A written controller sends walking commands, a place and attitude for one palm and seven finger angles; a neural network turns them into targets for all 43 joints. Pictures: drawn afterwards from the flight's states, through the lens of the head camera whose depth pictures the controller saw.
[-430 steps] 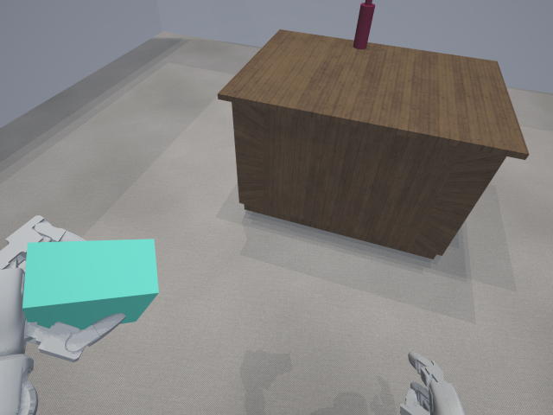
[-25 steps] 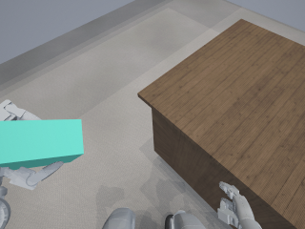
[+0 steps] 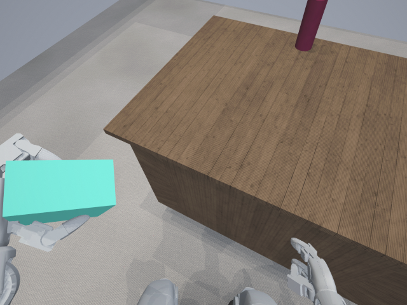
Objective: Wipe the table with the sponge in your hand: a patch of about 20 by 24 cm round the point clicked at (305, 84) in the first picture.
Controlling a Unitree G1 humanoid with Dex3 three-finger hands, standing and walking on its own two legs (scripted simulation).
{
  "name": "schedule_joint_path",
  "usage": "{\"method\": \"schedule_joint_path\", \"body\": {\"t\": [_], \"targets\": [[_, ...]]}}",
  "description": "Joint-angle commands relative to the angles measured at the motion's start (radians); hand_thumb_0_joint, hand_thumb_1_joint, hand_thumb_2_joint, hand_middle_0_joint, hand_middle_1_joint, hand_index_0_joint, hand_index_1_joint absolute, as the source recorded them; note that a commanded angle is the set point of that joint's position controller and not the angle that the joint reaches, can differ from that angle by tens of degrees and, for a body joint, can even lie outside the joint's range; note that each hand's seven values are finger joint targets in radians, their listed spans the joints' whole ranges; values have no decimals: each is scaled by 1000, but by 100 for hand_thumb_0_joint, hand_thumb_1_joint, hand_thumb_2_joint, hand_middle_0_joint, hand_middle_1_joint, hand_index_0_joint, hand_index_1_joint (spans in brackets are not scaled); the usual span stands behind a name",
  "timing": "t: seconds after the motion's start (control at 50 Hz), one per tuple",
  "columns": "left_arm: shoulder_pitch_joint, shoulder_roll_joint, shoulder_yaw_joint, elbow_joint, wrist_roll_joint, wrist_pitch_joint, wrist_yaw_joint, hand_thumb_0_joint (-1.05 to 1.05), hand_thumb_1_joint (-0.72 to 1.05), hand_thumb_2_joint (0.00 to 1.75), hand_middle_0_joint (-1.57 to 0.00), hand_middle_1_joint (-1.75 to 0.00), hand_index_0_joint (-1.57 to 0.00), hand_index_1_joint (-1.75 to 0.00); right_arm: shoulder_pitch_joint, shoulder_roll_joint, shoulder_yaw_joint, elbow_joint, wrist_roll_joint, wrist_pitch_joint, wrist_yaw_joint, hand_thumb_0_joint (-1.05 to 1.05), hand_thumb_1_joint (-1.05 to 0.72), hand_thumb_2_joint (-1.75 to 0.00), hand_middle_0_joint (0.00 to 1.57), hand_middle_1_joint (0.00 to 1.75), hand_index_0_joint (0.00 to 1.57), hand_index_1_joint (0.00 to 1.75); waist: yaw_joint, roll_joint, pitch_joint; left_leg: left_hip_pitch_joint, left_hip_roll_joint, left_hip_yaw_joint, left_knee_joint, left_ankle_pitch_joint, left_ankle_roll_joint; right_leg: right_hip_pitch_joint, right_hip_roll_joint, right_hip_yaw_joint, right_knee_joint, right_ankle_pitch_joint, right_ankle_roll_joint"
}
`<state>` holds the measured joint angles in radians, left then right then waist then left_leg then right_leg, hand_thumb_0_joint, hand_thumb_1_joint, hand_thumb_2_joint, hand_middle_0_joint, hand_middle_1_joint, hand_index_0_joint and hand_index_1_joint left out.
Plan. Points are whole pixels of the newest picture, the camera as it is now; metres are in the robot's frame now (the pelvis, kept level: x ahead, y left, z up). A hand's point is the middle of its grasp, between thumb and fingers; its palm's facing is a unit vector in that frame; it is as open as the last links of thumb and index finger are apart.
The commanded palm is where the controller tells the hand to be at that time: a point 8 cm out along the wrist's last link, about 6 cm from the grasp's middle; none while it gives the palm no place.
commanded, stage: turn to face it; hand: left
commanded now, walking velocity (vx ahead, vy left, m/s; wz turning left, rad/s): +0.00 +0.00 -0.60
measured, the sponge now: (76, 193) +0.24 +0.20 +0.16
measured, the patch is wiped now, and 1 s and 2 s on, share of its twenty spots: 0.00 0.00 0.00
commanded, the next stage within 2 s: take the last steps up to it in 1.34 s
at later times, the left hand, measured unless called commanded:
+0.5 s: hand (104, 214) +0.21 +0.14 +0.18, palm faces +0.14 -0.87 -0.48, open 10.2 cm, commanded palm +0.18 +0.18 +0.20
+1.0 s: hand (197, 257) +0.16 +0.02 +0.19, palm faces -0.17 -0.87 -0.46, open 10.2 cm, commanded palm +0.14 +0.09 +0.20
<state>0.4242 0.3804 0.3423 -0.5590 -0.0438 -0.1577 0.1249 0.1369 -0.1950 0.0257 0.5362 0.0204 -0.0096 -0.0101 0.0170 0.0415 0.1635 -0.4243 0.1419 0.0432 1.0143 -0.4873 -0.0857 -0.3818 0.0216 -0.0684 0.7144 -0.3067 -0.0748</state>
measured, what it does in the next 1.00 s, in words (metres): walks backwards, turning right: left foot, then right foot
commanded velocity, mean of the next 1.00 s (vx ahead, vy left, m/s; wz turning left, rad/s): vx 0.00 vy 0.00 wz -0.57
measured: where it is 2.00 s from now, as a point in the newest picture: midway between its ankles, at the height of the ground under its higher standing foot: outside the picture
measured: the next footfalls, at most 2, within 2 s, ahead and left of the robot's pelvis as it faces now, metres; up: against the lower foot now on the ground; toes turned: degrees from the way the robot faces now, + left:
left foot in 0.30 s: +0.03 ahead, +0.13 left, +0.00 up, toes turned -7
right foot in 0.52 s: -0.02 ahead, -0.14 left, +0.00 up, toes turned -22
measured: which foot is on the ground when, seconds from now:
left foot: up 0.00-0.28, down 0.30-0.54, up 0.56-0.98, down 1.00-1.00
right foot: down 0.00-0.32, up 0.34-0.50, down 0.52-1.00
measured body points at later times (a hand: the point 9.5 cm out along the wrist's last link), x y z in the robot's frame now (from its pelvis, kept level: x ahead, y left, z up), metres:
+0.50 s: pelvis -0.07 -0.03 +0.01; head -0.04 -0.06 +0.45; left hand +0.19 +0.18 +0.21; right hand +0.05 -0.29 -0.08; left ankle -0.01 +0.13 -0.72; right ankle -0.05 -0.12 -0.70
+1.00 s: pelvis -0.15 -0.05 +0.02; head -0.12 -0.08 +0.46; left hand +0.17 +0.07 +0.21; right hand -0.14 -0.37 -0.07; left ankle -0.08 +0.09 -0.71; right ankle -0.06 -0.13 -0.71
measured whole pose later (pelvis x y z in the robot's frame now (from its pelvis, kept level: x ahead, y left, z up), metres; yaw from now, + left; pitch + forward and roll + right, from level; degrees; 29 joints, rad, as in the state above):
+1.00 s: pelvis -0.15 -0.05 +0.02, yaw -34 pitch +2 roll +3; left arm 0.50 0.40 0.36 -0.55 -0.06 -0.17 0.13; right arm 0.17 -0.28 -0.03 0.51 0.02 0.10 -0.01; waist 0.01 -0.05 0.03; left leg -0.23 0.00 0.03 0.49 -0.44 0.00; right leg -0.43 0.17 0.13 0.42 -0.03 -0.09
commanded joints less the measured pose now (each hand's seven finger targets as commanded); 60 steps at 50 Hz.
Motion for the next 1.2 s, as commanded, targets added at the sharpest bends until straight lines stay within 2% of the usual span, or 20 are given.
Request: {"method": "schedule_joint_path", "body": {"t": [0.0, 0.14, 0.22, 0.28, 0.32, 0.38, 0.46, 0.48, 0.52, 0.54, 0.6, 0.9, 0.94, 0.98, 1.0, 1.04, 1.08, 1.14, 1.16, 1.18], "targets": [[147, 241, 268, -253, -38, -88, 46, 0, 10, 130, -120, -160, -120, -160, -61, -78, -41, -153, -8, 13, -1, 0, -90, -90, 20, 30, 20, 30, 4, -85, -361, -140, -55, -70, 137, 18, 1, 360, -278, 405, -275, 566, -96], [128, 194, 204, -185, -31, -75, 40, 0, 10, 130, -120, -160, -120, -160, -75, -114, -51, -157, -2, 41, -5, 0, -90, -90, 20, 30, 20, 30, 20, -174, -314, 38, -101, -27, -251, 19, 26, 195, -241, 470, -394, 221, -99], [51, 182, 151, -207, -17, -63, 35, 0, 10, 130, -120, -160, -120, -160, -46, -129, -56, -160, 4, 48, -7, 0, -90, -90, 20, 30, 20, 30, 9, -139, -314, 232, -103, -14, -520, 100, 57, 92, -195, 488, -402, 48, -36], [-35, 198, 146, -278, -5, -80, 28, 0, 10, 130, -120, -160, -120, -160, -61, -165, -72, -185, -3, 33, -22, 0, -90, -90, 20, 30, 20, 30, 12, 97, -230, 380, 138, -214, -708, 116, 175, -170, -10, 352, -166, -116, 64], [-16, 206, 162, -236, 14, -77, 28, 0, 10, 130, -120, -160, -120, -160, -57, -125, -71, -191, 1, 12, -32, 0, -90, -90, 20, 30, 20, 30, 22, 244, -214, 132, 299, -249, -802, 76, 265, -90, 19, 133, 355, -162, 107], [-50, 175, 115, -240, 10, -74, 20, 0, 10, 130, -120, -160, -120, -160, -35, -124, -68, -185, 13, -18, -23, 0, -90, -90, 20, 30, 20, 30, 26, 193, -139, 127, 222, -2, -679, 291, 209, -99, -49, 67, 273, -167, 119], [-94, 161, 102, -200, 3, -67, 28, 0, 10, 130, -120, -160, -120, -160, 26, -163, -74, -168, 6, -66, -11, 0, -90, -90, 20, 30, 20, 30, 1, 176, -167, 136, 178, 53, -499, 401, 119, 119, -8, -31, -81, -57, 120], [-101, 179, 111, -195, 9, -61, 30, 0, 10, 130, -120, -160, -120, -160, 24, -161, -72, -173, 9, -71, -12, 0, -90, -90, 20, 30, 20, 30, 2, 120, -175, 122, 149, 57, -418, 358, 96, 168, -17, 1, -184, 38, 102], [-106, 254, 187, -177, 0, -65, 46, 0, 10, 130, -120, -160, -120, -160, -8, -109, -55, -189, 6, -67, -13, 0, -90, -90, 20, 30, 20, 30, 11, -313, -236, -67, -64, 101, -63, -63, 10, 249, -283, 474, -336, 430, -48], [-58, 255, 205, -179, -22, -56, 48, 0, 10, 130, -120, -160, -120, -160, -46, -128, -71, -198, 13, -56, -11, 0, -90, -90, 20, 30, 20, 30, 38, -356, -256, -56, -84, -24, 107, -101, 16, 177, -320, 625, -426, 348, -42], [62, 223, 211, -254, -37, -73, 53, 0, 10, 130, -120, -160, -120, -160, -50, -86, -36, -159, -5, 0, 4, 0, -90, -90, 20, 30, 20, 30, 18, -77, -335, -123, -63, -99, 158, 31, 4, 318, -273, 511, -341, 295, -97], [54, 191, 144, -183, -20, -69, 34, 0, 10, 130, -120, -160, -120, -160, -35, -141, -73, -163, 5, 83, 4, 0, -90, -90, 20, 30, 20, 30, 14, -135, -319, 218, -147, -13, -473, 13, 70, 104, -150, 524, -512, -69, 5], [-6, 201, 136, -227, -15, -81, 24, 0, 10, 130, -120, -160, -120, -160, -6, -157, -82, -169, -1, 76, 3, 0, -90, -90, 20, 30, 20, 30, -11, -55, -304, 343, -92, -51, -609, 12, 117, -18, -88, 485, -449, -159, 60], [-35, 219, 161, -260, -10, -92, 12, 0, 10, 130, -120, -160, -120, -160, -35, -177, -90, -189, -8, 48, -6, 0, -90, -90, 20, 30, 20, 30, 3, 184, -255, 353, 191, -307, -766, 11, 240, -160, 77, 257, 10, -88, 111], [-38, 251, 197, -264, -1, -89, 19, 0, 10, 130, -120, -160, -120, -160, -52, -127, -82, -188, 0, 23, -18, 0, -90, -90, 20, 30, 20, 30, 11, 236, -236, 216, 306, -326, -788, 79, 305, -168, 55, 153, 341, -118, 124], [65, 194, 182, -134, -1, -72, 5, 0, 10, 130, -120, -160, -120, -160, -57, -129, -91, -175, 2, 3, -16, 0, -90, -90, 20, 30, 20, 30, 22, 192, -132, 31, 265, -120, -753, 116, 270, -134, -17, 153, 508, -123, 116], [-14, 158, 132, -188, -9, -75, 12, 0, 10, 130, -120, -160, -120, -160, -22, -127, -78, -166, 14, -27, -14, 0, -90, -90, 20, 30, 20, 30, 19, 172, -102, 82, 200, 6, -678, 228, 202, -111, -48, 76, 261, -148, 117], [-110, 148, 102, -208, 8, -88, 30, 0, 10, 130, -120, -160, -120, -160, 25, -153, -78, -141, 9, -84, -14, 0, -90, -90, 20, 30, 20, 30, -1, 132, -174, 155, 149, 28, -466, 437, 127, 122, 1, -29, -124, -32, 122], [-143, 172, 120, -198, 13, -89, 34, 0, 10, 130, -120, -160, -120, -160, 19, -152, -80, -135, 10, -97, -13, 0, -90, -90, 20, 30, 20, 30, -1, 59, -202, 132, 108, 48, -351, 386, 99, 214, -9, -12, -235, 109, 110], [-153, 205, 135, -183, 30, -83, 40, 0, 10, 130, -120, -160, -120, -160, 17, -135, -81, -132, 11, -99, -11, 0, -90, -90, 20, 30, 20, 30, -16, -143, -217, 50, 12, 85, -153, 232, 53, 252, -154, 219, -301, 367, 33]]}}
